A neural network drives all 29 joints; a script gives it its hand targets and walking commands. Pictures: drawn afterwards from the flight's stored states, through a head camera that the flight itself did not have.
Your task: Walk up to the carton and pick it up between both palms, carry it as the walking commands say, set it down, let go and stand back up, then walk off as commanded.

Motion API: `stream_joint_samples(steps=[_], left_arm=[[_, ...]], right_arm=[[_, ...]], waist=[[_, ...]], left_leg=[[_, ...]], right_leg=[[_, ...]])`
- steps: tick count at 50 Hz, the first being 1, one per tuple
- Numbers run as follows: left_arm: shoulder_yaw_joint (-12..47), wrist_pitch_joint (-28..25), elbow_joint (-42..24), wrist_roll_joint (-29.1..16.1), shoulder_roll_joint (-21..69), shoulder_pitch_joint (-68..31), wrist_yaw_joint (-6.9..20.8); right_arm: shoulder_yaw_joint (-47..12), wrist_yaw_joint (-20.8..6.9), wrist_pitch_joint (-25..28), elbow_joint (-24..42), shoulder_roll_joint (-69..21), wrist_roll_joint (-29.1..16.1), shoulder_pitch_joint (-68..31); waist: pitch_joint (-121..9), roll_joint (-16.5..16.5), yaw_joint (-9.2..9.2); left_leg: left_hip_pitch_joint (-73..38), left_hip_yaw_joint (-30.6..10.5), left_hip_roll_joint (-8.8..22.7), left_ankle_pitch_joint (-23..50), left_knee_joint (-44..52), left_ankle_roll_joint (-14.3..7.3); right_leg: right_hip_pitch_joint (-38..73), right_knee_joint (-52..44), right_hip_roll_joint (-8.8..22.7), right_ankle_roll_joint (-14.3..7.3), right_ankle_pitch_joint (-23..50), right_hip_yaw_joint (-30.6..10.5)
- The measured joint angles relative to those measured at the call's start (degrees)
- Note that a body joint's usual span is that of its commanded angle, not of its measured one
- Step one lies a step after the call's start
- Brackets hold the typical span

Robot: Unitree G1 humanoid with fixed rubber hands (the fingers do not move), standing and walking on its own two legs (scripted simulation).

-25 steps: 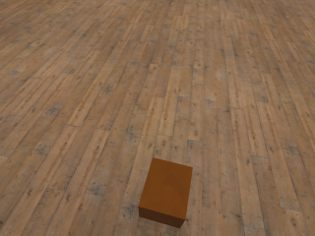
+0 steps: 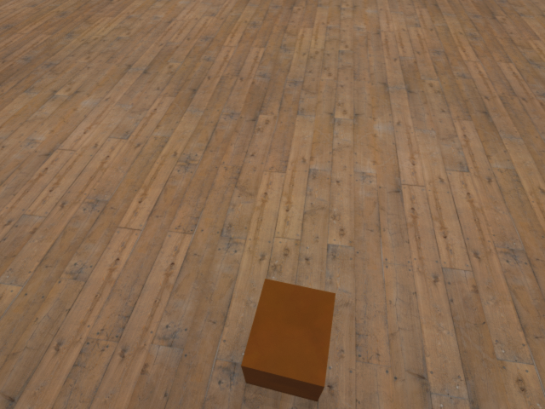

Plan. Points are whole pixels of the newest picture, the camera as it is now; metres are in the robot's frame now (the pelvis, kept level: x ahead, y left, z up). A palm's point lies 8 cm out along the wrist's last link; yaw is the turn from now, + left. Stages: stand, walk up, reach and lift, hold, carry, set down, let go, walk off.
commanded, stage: walk up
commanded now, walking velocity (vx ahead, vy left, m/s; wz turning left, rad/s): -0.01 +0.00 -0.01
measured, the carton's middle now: (290, 338) +0.44 -0.03 -0.67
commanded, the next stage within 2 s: stand in 1.72 s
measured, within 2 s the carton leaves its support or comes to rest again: neither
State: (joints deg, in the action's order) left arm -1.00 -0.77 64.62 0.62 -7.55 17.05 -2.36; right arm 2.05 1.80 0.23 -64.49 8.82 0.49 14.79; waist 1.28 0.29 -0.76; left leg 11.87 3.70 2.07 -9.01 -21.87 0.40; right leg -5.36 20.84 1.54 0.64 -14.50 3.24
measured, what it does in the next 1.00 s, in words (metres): steps on the spot: right foot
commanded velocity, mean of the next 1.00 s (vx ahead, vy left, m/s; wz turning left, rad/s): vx -0.01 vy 0.06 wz -0.13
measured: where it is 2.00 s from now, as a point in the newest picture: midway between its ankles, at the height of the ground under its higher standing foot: outside the picture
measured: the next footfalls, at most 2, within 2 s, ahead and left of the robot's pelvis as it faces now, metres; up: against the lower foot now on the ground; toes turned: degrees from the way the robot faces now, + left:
right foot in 0.66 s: +0.02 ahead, -0.16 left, +0.00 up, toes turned -14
left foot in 1.08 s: +0.04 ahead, +0.13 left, +0.00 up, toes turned -13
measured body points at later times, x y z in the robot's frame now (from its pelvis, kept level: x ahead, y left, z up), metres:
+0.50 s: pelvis +0.01 +0.00 -0.01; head +0.03 +0.01 +0.44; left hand +0.04 +0.26 -0.16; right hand -0.01 -0.25 -0.15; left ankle +0.03 +0.12 -0.75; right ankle -0.05 -0.12 -0.69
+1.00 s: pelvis -0.01 -0.01 +0.00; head +0.02 -0.05 +0.45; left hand +0.04 +0.25 -0.12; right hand +0.00 -0.28 -0.16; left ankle +0.00 +0.15 -0.69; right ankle -0.02 -0.15 -0.75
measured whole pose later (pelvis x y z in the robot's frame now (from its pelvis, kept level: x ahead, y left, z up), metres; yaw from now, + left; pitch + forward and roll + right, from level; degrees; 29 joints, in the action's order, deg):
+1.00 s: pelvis -0.01 -0.01 +0.00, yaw -8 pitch +2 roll +3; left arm -3.4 0.4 55.8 2.1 -11.2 16.6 -2.5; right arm 3.8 -0.2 -5.0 -56.5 15.6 0.8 12.9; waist 1.8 1.5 2.3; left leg 23.7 3.1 2.4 -20.2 -49.1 4.8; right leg -14.4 24.0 7.4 2.0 -11.3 2.8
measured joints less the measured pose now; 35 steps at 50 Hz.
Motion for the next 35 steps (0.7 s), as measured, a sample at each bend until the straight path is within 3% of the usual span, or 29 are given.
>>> stream_joint_samples(steps=[13, 17, 19, 22, 24, 26, 30, 33, 35], left_arm=[[-0.1, -0.1, 0.1, 0.0, 0.2, 0.8, -0.3], [-1.5, 0.7, -0.9, 0.6, -0.7, 2.4, 0.1], [-2.1, 1.0, -0.9, 0.6, -1.7, 3.0, 0.2], [-3.2, 2.0, -2.0, 0.6, -3.3, 2.5, 0.1], [-3.8, 2.8, -3.3, 0.8, -4.5, 0.8, 0.2], [-3.9, 3.3, -4.8, 0.8, -5.3, -1.4, 0.7], [-3.3, 3.5, -8.0, 0.6, -5.2, -6.1, 1.4], [-2.4, 2.3, -9.5, 0.7, -4.7, -8.2, 1.1], [-2.0, 1.3, -9.2, 1.4, -3.3, -8.4, 0.7]], right_arm=[[-0.1, 0.3, 0.0, -0.4, -0.7, 0.2, 0.7], [0.7, 1.1, -0.8, 1.9, 1.1, 0.7, 0.8], [0.9, 1.4, -0.4, 2.9, 1.6, 0.5, 0.5], [1.0, 1.8, 0.5, 4.4, 1.7, 1.0, 0.3], [1.0, 2.0, 0.7, 4.8, 1.4, 1.3, 0.7], [0.8, 2.1, 0.5, 4.5, 1.1, 1.3, 1.2], [0.8, 1.6, -0.4, 3.5, 1.0, 1.5, 2.3], [0.8, 1.0, -1.3, 2.7, 1.1, 1.2, 3.5], [0.8, 0.8, -2.2, 2.8, 2.2, 1.2, 3.9]], waist=[[-0.3, 0.1, 0.21], [-0.9, 0.9, 1.55], [-0.8, 0.4, 1.10], [-0.5, -0.3, 0.20], [0.2, -0.4, -0.81], [0.8, -0.6, -1.57], [1.4, -0.1, -1.94], [1.3, -0.3, -1.23], [1.4, 1.0, -0.67]], left_leg=[[-0.1, -0.2, 0.6, -1.0, -0.9, 0.6], [3.0, 2.2, 1.8, -6.3, -6.6, 2.4], [3.1, 3.7, 1.9, -4.3, -6.7, 1.3], [4.2, 5.6, 2.8, -5.7, -8.2, -0.4], [4.2, 6.0, 4.1, -5.5, -7.9, -0.2], [3.7, 6.3, 5.0, -4.7, -6.9, 0.5], [2.9, 6.6, 5.9, -3.6, -5.6, 1.4], [3.5, 7.0, 5.8, -4.5, -7.9, 2.5], [5.8, 4.8, 5.3, -11.5, -14.0, 2.5]], right_leg=[[0.3, 0.4, -0.5, -0.5, -0.9, 0.2], [-2.9, 4.0, -0.8, -0.3, -2.4, -2.0], [-4.3, 6.3, -0.6, 0.2, -3.5, -3.2], [-10.6, 18.5, -0.7, 0.3, -10.8, -2.6], [-15.3, 29.4, -1.1, 0.4, -14.4, -1.7], [-17.7, 33.9, -0.6, 0.4, -13.6, -0.8], [-15.6, 25.4, 0.8, 0.4, -11.0, -0.1], [-10.0, 11.7, 2.1, 0.5, -3.9, 1.2], [-10.1, 11.8, 2.0, -0.4, -2.4, 1.5]])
